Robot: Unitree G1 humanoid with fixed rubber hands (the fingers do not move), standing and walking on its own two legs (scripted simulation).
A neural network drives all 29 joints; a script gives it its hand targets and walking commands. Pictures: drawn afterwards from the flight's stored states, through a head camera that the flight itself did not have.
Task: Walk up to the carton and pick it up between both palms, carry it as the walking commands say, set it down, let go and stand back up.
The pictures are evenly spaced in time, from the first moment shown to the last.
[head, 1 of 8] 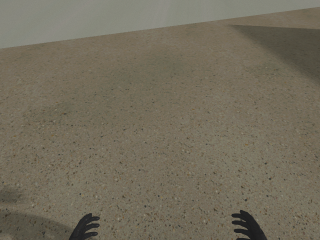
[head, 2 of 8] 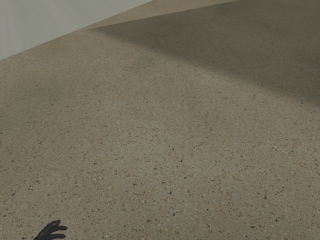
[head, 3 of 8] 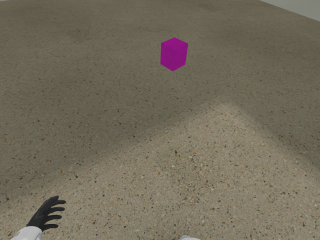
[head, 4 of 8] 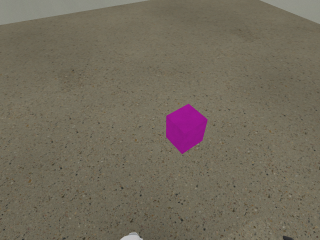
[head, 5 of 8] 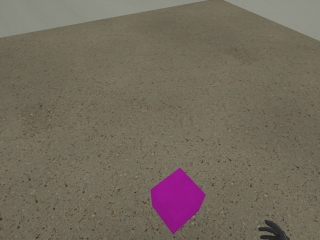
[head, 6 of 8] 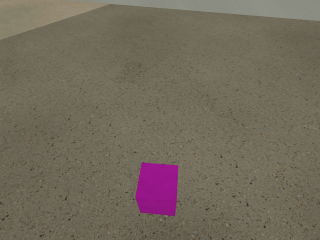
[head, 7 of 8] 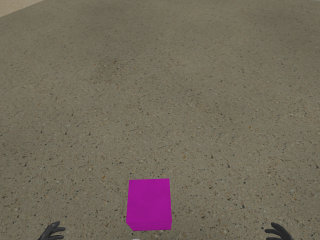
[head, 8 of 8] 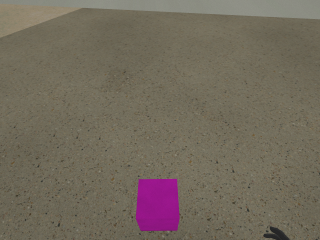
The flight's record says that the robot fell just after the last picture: no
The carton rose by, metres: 0.00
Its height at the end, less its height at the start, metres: +0.00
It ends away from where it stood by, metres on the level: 0.00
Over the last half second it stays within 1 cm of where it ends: yes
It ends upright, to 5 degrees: yes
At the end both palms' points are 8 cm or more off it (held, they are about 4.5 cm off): yes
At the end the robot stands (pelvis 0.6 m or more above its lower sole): yes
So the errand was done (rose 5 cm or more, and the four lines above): no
